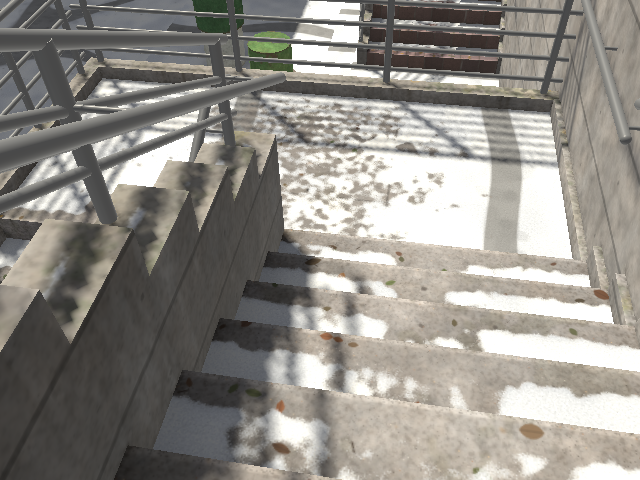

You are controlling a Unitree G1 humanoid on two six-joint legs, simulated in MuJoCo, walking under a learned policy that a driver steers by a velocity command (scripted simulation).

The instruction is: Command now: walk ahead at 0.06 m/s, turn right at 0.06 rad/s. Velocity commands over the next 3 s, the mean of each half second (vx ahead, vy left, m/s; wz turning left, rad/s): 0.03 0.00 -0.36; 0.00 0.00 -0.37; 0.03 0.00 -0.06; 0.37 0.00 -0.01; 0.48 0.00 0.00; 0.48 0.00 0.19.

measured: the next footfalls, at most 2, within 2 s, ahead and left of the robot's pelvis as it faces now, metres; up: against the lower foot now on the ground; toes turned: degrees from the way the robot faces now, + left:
left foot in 0.70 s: +0.11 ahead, +0.15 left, +0.00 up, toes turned -31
right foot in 1.20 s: -0.13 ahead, +0.06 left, +0.17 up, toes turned -26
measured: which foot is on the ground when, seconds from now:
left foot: up 0.00-0.68, down 0.70-1.00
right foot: down 0.00-0.68, up 0.70-1.00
